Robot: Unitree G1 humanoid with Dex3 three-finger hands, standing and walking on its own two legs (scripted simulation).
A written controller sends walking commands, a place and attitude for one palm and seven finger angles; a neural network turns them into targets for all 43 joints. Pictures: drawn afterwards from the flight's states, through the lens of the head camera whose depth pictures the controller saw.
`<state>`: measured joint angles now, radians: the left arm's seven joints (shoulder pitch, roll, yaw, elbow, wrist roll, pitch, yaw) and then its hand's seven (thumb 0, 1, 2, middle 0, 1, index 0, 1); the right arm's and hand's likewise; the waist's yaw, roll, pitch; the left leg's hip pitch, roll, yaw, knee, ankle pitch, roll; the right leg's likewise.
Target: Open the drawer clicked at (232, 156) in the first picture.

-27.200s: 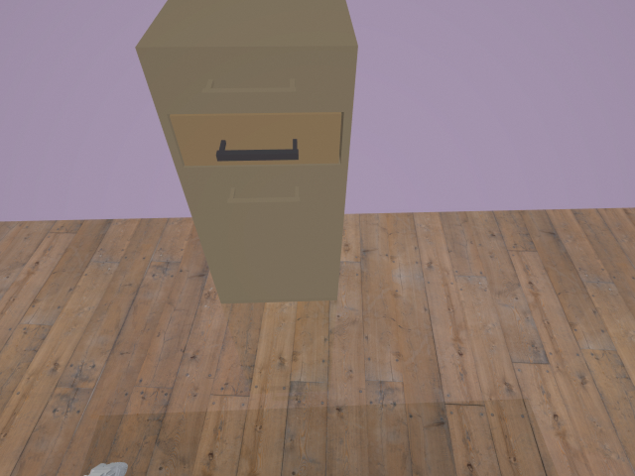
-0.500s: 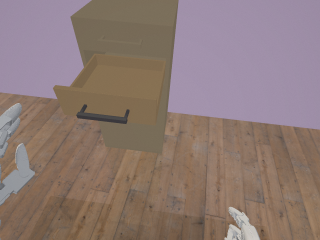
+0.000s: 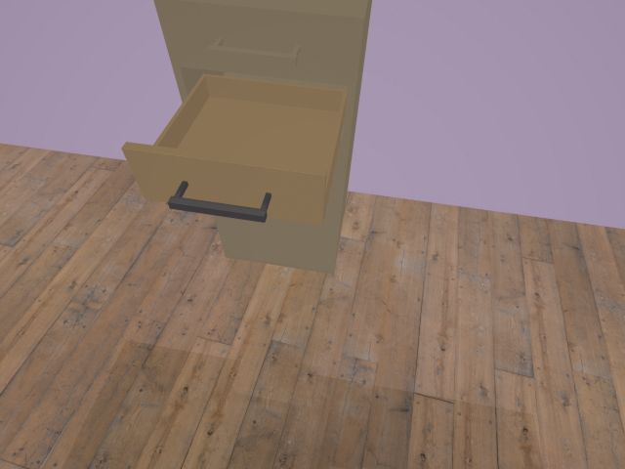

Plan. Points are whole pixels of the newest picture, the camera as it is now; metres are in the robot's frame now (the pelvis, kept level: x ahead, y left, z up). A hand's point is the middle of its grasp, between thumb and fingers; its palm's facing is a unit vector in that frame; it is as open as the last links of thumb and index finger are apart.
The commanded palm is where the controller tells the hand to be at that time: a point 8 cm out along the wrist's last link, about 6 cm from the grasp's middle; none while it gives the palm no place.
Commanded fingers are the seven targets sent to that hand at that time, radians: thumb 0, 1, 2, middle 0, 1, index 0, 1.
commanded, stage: let the arm hang, fingers relaxed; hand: left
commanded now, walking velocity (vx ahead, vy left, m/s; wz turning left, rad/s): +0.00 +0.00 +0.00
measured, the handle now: (221, 201) +0.57 +0.22 -0.06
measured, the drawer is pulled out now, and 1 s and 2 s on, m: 0.30 0.30 0.30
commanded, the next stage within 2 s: look to check the result in 0.60 s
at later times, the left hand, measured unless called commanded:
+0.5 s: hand out of the picture +0.01 +0.17 -0.17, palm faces +0.03 -0.98 -0.20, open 7.3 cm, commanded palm none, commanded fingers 0.00 0.90 0.90 -0.20 -0.30 -0.20 -0.30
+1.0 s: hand out of the picture +0.01 +0.16 -0.17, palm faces +0.03 -0.98 -0.19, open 7.4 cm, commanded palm none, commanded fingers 0.00 0.90 0.90 -0.20 -0.30 -0.20 -0.30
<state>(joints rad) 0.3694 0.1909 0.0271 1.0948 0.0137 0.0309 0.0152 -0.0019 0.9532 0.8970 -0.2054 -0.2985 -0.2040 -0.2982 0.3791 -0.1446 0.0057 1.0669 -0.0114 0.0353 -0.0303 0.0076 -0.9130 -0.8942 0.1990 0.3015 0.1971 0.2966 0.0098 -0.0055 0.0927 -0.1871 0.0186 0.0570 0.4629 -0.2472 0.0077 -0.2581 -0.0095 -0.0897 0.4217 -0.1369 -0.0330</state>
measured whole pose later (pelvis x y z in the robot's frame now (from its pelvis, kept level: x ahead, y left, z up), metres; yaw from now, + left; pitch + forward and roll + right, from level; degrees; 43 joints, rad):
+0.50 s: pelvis +0.00 +0.00 +0.00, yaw -1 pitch -3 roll +1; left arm 0.26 0.13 0.03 1.12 0.02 0.00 0.03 0.02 0.92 0.90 -0.20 -0.30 -0.20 -0.30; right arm 0.34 -0.09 0.00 1.11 -0.01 0.01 -0.04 0.00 -0.91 -0.89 0.20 0.30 0.20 0.30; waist -0.01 0.02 0.06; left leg -0.14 0.01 0.08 0.42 -0.24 0.01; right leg -0.24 -0.01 -0.07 0.42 -0.14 -0.03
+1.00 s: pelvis +0.02 -0.01 +0.00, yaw -1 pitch -2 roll +1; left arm 0.27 0.12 0.02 1.15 0.01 0.00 0.03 0.01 0.91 0.90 -0.20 -0.30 -0.20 -0.30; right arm 0.33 -0.11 0.00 1.13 -0.01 0.01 -0.04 0.00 -0.91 -0.89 0.20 0.30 0.20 0.30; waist -0.01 0.02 0.08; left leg -0.12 0.02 0.07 0.40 -0.24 -0.01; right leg -0.22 0.00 -0.08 0.41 -0.16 -0.04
